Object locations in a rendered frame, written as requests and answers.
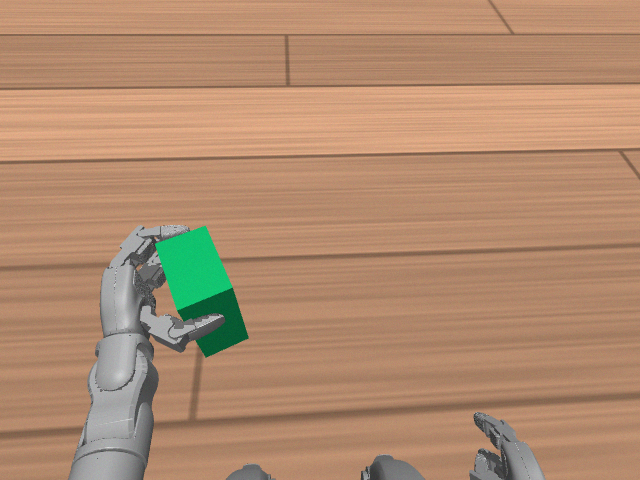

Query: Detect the left robot hand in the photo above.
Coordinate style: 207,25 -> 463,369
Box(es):
100,225 -> 225,353

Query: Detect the right robot hand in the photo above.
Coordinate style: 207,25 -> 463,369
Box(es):
469,412 -> 546,480

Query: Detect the carton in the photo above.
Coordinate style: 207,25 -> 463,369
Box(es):
155,226 -> 249,358

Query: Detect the left robot arm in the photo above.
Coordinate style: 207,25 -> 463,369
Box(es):
68,332 -> 159,480

